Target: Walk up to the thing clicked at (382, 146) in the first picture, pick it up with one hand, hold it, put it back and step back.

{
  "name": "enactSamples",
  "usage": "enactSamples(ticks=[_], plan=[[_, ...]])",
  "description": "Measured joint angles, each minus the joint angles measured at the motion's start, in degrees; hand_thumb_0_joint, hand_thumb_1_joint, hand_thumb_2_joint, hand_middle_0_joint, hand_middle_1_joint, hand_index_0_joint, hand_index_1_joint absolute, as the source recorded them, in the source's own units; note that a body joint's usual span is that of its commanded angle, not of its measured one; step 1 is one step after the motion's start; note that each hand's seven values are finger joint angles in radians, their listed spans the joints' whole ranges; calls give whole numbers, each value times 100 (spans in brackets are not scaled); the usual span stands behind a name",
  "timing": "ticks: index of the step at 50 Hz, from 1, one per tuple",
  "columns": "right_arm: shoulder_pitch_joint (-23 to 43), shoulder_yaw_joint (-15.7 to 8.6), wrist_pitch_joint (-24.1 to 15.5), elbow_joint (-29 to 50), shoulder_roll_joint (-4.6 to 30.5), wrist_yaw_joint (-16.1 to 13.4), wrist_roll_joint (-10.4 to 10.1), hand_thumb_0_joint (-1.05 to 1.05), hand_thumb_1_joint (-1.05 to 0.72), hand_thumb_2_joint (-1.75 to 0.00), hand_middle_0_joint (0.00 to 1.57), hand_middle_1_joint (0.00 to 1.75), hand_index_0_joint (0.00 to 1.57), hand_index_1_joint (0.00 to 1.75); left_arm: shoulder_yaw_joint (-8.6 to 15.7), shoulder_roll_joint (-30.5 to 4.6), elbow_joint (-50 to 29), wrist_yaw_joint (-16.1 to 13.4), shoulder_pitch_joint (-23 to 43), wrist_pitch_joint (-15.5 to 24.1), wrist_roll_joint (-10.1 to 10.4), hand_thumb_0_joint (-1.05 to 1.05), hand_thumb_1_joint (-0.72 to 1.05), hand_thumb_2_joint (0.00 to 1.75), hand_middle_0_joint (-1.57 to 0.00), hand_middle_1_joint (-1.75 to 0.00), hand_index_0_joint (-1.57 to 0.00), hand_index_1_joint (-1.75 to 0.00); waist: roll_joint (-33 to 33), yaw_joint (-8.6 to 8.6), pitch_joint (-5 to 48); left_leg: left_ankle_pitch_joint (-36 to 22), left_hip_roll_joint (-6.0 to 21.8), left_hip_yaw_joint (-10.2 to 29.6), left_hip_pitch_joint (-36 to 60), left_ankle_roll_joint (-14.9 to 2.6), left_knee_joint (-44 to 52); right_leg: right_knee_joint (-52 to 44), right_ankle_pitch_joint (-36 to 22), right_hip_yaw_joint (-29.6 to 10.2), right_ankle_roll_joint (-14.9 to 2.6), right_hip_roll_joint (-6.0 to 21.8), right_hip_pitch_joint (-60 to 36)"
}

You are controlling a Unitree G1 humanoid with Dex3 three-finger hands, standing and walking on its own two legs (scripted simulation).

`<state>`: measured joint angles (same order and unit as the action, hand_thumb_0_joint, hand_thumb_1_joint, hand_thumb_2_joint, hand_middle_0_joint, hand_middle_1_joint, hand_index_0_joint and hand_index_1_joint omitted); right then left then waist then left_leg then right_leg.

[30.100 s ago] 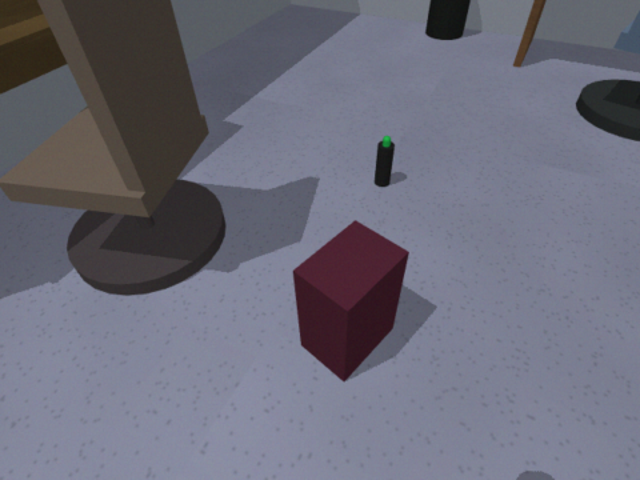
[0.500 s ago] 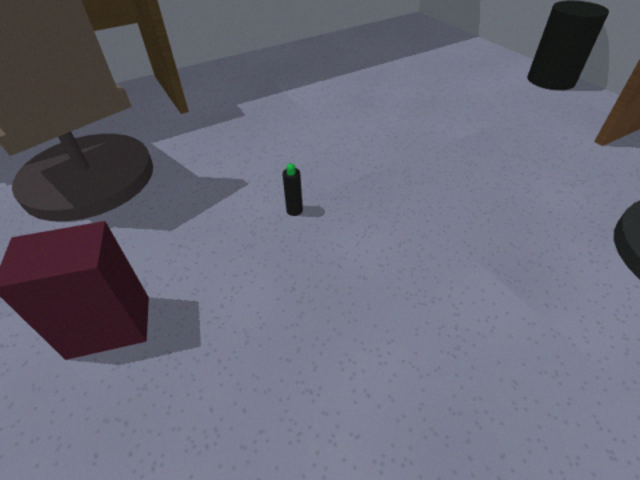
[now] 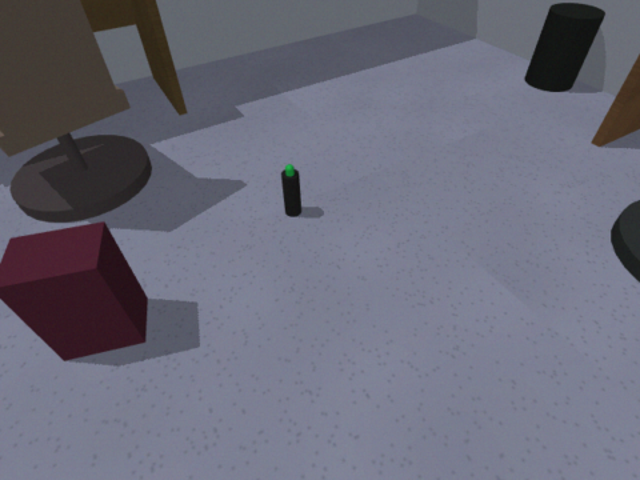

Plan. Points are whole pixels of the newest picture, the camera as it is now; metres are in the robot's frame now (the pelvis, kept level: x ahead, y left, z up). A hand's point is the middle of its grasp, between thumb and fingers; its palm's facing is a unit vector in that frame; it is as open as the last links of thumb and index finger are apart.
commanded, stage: stand
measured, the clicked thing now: (291, 189) +1.45 +0.19 -0.65
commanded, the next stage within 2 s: walk up in 0.94 s
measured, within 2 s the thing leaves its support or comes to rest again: neither
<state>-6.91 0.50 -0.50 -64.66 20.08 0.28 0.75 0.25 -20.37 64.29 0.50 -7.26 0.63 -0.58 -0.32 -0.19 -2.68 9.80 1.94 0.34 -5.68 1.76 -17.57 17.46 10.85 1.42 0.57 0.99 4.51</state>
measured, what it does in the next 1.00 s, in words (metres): stands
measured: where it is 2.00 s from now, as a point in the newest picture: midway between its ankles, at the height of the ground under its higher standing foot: (324, 434)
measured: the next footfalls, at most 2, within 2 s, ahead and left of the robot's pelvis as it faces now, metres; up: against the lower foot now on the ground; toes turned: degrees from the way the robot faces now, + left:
left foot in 1.20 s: +0.13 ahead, +0.16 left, +0.00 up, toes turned +5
right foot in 1.64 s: +0.41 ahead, -0.11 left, +0.00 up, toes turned -5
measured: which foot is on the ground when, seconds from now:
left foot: down 0.00-1.00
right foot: down 0.00-1.00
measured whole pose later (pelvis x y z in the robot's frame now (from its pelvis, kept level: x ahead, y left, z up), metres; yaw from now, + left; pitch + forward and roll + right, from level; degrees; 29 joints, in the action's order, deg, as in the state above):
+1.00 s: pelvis +0.00 +0.00 +0.00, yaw +0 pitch -2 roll +0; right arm -8.9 -1.5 -1.0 -62.8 20.5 1.9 1.6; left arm 1.8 -20.7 62.4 2.3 -8.6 1.1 -1.5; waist -0.4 0.0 -1.6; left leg 18.2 1.9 0.2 -8.3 -0.6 -23.4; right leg 22.9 18.7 1.2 -0.8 0.9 7.0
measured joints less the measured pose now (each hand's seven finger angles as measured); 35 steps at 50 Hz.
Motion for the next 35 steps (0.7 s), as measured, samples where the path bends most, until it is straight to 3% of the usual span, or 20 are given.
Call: enactSamples(ticks=[35], plan=[[-10,-16,-1,-18,11,10,-1,1,-90,-90,21,30,20,30,-23,11,-6,-7,-22,13,7,0,90,90,-20,-30,-20,-30,-11,-9,0,1,13,-16,-27,6,-11,14,-4,-17,-5,-11,36]])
